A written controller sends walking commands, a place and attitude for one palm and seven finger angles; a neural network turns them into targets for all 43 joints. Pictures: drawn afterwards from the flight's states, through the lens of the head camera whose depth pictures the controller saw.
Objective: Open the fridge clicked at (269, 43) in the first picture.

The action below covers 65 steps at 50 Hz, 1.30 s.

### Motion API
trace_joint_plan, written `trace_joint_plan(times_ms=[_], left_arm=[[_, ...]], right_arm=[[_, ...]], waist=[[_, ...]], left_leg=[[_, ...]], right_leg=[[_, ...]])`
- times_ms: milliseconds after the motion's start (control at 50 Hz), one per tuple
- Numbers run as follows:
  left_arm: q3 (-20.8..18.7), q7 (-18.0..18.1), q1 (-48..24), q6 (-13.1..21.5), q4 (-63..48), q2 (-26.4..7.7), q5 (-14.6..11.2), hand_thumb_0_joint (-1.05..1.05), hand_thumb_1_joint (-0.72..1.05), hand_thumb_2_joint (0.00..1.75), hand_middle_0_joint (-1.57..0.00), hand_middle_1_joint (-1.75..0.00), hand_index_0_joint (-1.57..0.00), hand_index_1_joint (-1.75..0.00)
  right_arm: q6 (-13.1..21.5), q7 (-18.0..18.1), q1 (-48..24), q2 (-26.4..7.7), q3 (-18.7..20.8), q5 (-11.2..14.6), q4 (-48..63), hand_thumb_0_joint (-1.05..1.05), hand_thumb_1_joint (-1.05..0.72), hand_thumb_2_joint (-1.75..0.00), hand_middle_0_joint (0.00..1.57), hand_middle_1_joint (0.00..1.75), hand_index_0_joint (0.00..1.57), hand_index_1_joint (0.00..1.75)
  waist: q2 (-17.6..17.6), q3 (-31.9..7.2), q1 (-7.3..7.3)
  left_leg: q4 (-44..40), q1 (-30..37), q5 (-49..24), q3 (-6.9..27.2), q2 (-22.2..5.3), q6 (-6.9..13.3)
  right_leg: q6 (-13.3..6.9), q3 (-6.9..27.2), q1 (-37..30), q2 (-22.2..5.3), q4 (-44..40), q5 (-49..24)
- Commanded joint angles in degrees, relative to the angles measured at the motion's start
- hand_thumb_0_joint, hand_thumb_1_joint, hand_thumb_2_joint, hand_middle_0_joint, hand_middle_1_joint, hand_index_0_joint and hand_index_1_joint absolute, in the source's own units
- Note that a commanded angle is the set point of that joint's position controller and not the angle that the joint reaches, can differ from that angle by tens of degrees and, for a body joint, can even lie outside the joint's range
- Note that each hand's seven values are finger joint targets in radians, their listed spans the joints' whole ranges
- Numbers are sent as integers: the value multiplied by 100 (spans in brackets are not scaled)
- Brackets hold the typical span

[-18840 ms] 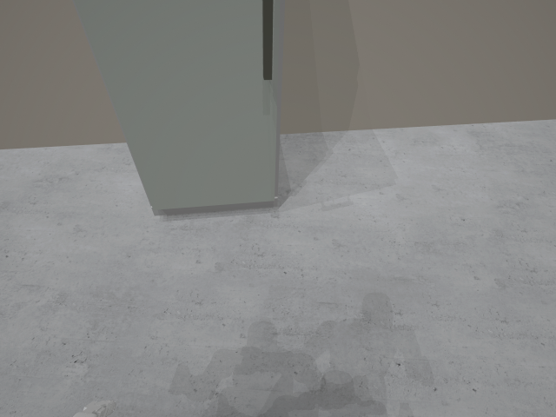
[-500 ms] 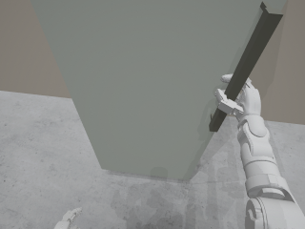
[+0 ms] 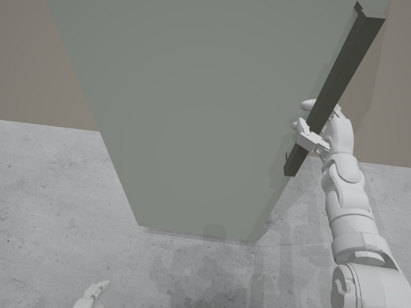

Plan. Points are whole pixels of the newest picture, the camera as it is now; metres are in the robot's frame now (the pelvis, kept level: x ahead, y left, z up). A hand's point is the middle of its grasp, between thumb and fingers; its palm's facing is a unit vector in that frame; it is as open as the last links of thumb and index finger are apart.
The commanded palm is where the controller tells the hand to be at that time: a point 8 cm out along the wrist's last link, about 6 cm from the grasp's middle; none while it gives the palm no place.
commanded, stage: grip the handle and tug to test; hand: right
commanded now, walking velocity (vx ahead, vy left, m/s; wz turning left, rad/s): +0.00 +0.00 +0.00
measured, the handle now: (316, 109) +0.48 -0.17 +0.15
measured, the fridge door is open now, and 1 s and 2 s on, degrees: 0 16 45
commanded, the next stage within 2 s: pull the door a little, standing still in 0.28 s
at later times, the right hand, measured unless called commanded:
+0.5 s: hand (303, 139) +0.42 -0.14 +0.13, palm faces +0.04 +1.00 -0.01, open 5.9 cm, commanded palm +0.37 -0.19 +0.13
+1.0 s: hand (298, 193) +0.30 -0.11 +0.12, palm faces +0.01 +0.99 -0.13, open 6.5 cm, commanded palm +0.26 -0.17 +0.13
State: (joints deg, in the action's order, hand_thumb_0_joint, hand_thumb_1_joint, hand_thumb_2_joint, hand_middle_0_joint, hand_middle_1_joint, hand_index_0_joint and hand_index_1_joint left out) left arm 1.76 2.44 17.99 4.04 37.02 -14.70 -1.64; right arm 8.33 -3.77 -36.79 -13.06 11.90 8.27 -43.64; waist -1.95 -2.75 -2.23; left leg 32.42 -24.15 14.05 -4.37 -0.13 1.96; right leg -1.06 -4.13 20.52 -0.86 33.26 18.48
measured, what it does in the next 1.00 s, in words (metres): stands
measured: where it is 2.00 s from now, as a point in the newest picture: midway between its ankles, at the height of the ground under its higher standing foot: outside the picture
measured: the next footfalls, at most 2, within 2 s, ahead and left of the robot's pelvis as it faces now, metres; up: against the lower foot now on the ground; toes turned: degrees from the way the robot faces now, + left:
right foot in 1.58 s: -0.04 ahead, -0.04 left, +0.00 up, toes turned -15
left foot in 1.78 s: +0.05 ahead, +0.31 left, +0.00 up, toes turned -21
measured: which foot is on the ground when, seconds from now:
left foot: down 0.00-1.00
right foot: down 0.00-1.00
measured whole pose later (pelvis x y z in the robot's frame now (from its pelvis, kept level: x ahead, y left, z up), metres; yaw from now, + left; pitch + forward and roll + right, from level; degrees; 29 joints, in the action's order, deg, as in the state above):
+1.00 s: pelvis +0.01 +0.00 +0.01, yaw -1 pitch +1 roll +0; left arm 2.0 4.8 9.3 -3.0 31.7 -13.5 0.4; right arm 2.8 3.5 4.3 -8.4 -2.9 3.3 6.0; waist -3.4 -0.5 -1.0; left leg 25.9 -14.3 12.2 -4.8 -0.3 1.2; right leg -1.2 -3.5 10.9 -0.2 26.5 16.2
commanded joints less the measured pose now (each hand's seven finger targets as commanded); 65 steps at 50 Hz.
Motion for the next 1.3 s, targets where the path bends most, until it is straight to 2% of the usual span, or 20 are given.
trace_joint_plan(times_ms=[0,80,120,240,360,400,520,640,700,740,760,780,800,820,920,1000,1060,1160,1240,1280], left_arm=[[-271,1,-92,288,-743,-701,-39,0,90,90,-20,-30,-20,-30],[-301,-1,-87,283,-750,-715,-33,0,90,90,-20,-30,-20,-30],[-289,-21,-144,303,-798,-674,-40,0,90,90,-20,-30,-20,-30],[-318,-48,-172,285,-856,-686,-37,0,90,90,-20,-30,-20,-30],[-318,-55,-313,255,-893,-609,-42,0,90,90,-20,-30,-20,-30],[-296,29,-253,156,-785,-687,-19,0,90,90,-20,-30,-20,-30],[-262,13,-478,137,-989,-563,-18,0,90,90,-20,-30,-20,-30],[-248,-57,-743,89,-1257,-526,-26,0,90,90,-20,-30,-20,-30],[-220,-70,-941,54,-1382,-452,-38,0,90,90,-20,-30,-20,-30],[-196,-40,-1054,20,-1446,-459,-26,0,90,90,-20,-30,-20,-30],[-167,4,-1153,9,-1414,-476,-36,0,90,90,-20,-30,-20,-30],[-139,162,-1262,-14,-1419,-504,-32,0,90,90,-20,-30,-20,-30],[-156,233,-1132,-89,-1208,-420,74,0,90,90,-20,-30,-20,-30],[-161,240,-1162,-166,-1227,-425,128,0,90,90,-20,-30,-20,-30],[-164,273,-1260,-460,-1404,-376,225,0,90,90,-20,-30,-20,-30],[-119,244,-1355,-631,-1581,-319,262,0,90,90,-20,-30,-20,-30],[-91,217,-1429,-696,-1652,-249,306,0,90,90,-20,-30,-20,-30],[-109,234,-1559,-646,-1626,-190,370,0,90,90,-20,-30,-20,-30],[-224,251,-1542,-478,-1522,-209,388,0,90,90,-20,-30,-20,-30],[-253,249,-1503,-367,-1458,-149,371,0,90,90,-20,-30,-20,-30]], right_arm=[[496,-162,-2277,-613,-198,28,1618,0,-90,-90,45,140,45,140],[406,-134,-1853,-772,-4,21,1722,0,-90,-90,45,140,45,140],[359,-165,-1741,-448,-280,34,2003,0,-90,-90,45,140,45,140],[140,-110,-1112,-337,-353,27,2429,0,-90,-90,45,140,45,140],[-81,-66,-918,-199,-461,19,3136,0,-90,-90,45,140,45,140],[-159,3,-1368,-904,18,-68,2836,0,-90,-90,45,140,45,140],[-220,-115,-466,-551,-85,53,3396,0,-90,-90,45,140,45,140],[-357,-172,1021,-404,-173,130,4345,0,-90,-90,45,140,45,140],[-516,-186,1803,-255,-286,178,5176,0,-90,-90,45,140,45,140],[-683,-148,2198,-235,-340,189,5454,0,-90,-90,45,140,45,140],[-743,-71,1609,-528,-183,179,5739,0,-90,-90,45,140,45,140],[-236,338,606,-1372,-170,-321,6497,0,-90,-90,45,140,45,140],[-187,506,1721,-731,-423,-392,5712,0,-90,-90,45,140,45,140],[-181,572,2316,-447,-714,-476,5667,0,-90,-90,45,140,45,140],[-18,752,2859,-304,-1093,-633,6469,0,-90,-90,45,140,45,140],[-26,820,3237,-187,-1274,-673,6821,0,-90,-90,45,140,45,140],[-52,853,3483,-73,-1401,-719,6964,0,-90,-90,45,140,45,140],[-79,888,3689,72,-1579,-858,7196,0,-90,-90,45,140,45,140],[-22,890,3799,-25,-1558,-996,7573,0,-90,-90,45,140,45,140],[7,870,3933,63,-1636,-1018,7671,0,-90,-90,45,140,45,140]], waist=[[186,-1909,23],[264,-1922,124],[121,-1968,115],[359,-1958,188],[105,-1963,189],[362,-1792,109],[54,-2103,373],[387,-1935,535],[269,-1745,574],[504,-1448,534],[366,-1309,440],[110,-759,178],[394,-659,146],[535,-689,198],[62,-1328,87],[-50,-1375,70],[22,-1119,72],[-166,-496,58],[-286,-545,11],[-248,-698,6]], left_leg=[[-170,1235,-1805,281,50,-6],[-162,1340,-1928,277,54,1],[-148,1317,-2023,260,51,0],[-137,1478,-2334,224,48,-8],[-117,1518,-2708,211,34,-18],[-174,1522,-2627,236,37,-25],[-123,1856,-3060,229,1,-1],[-186,2243,-3232,214,-37,-11],[-244,2277,-3167,207,-42,-24],[-341,2223,-2954,188,-41,-48],[-424,2113,-2708,225,-45,-52],[-1041,1532,-2359,905,-544,-179],[-1243,1336,-1880,898,-694,-155],[-1304,1261,-1731,916,-725,-151],[-780,1504,-2539,396,-517,-187],[-481,1470,-2362,230,-271,-266],[-412,1436,-1733,192,-185,-299],[-79,1273,-345,353,-124,-300],[-166,1336,-207,498,-158,-239],[-393,1486,-338,530,-190,-221]], right_leg=[[-58,313,-541,49,-361,-1642],[-60,302,-558,28,-359,-1799],[-41,292,-676,21,-357,-1953],[-39,284,-766,-15,-341,-2391],[-1,272,-1022,-37,-304,-2956],[-19,295,-877,-5,-356,-2617],[16,248,-1122,-8,-357,-3302],[-11,192,-1072,-15,-480,-3211],[-11,161,-1122,-10,-556,-3051],[-31,168,-1049,-5,-617,-2660],[-42,187,-1021,16,-677,-2330],[-194,192,-1037,-158,-478,-1729],[-191,296,-1117,-133,-356,-1470],[-178,332,-1186,-140,-350,-1419],[-172,527,-1790,-387,-719,-3095],[-133,763,-1925,-575,-886,-4106],[-157,935,-1558,-666,-1129,-3686],[-430,1612,-416,-1068,-1748,-1887],[-547,1875,-128,-1181,-1751,-1253],[-508,1737,-125,-1083,-1646,-1110]])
